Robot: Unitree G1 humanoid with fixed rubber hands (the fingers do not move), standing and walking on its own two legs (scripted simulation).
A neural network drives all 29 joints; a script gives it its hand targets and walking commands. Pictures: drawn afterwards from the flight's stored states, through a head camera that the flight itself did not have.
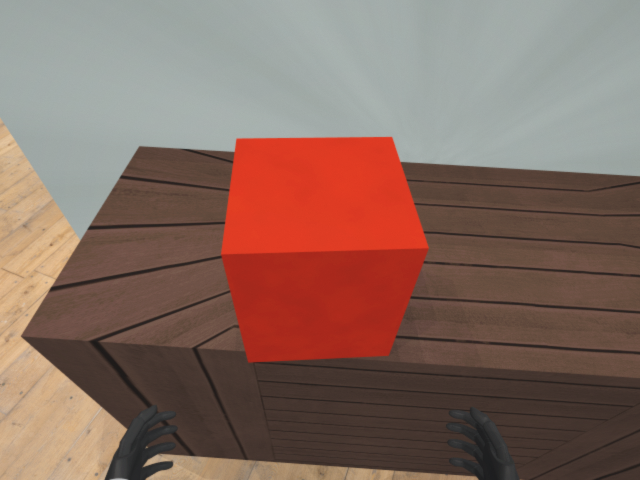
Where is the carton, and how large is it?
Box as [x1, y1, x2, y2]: [221, 137, 428, 362]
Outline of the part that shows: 391,137 236,138 221,255 248,362 388,355 428,248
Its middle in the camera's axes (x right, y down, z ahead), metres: +0.00 +0.02 +0.55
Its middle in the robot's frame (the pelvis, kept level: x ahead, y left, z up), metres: +0.40 +0.03 +0.05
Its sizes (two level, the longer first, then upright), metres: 0.210 0.200 0.250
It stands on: a pedestal, 0.71 m high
